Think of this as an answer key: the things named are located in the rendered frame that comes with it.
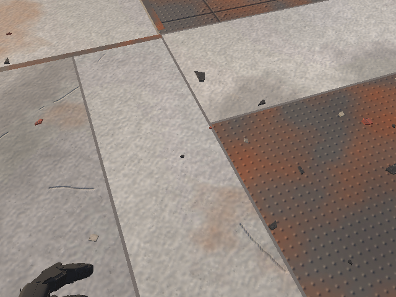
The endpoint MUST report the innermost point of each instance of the left robot hand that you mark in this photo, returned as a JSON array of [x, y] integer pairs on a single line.
[[55, 277]]

